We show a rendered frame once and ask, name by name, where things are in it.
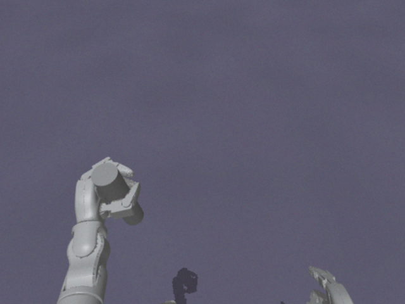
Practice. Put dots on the right robot hand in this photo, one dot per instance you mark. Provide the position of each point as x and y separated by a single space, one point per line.
335 292

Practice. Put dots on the left robot hand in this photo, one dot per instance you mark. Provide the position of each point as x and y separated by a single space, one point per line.
90 203

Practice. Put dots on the left robot arm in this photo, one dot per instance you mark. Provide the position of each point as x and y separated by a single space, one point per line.
88 253

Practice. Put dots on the can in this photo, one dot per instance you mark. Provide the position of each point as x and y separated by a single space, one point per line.
107 178

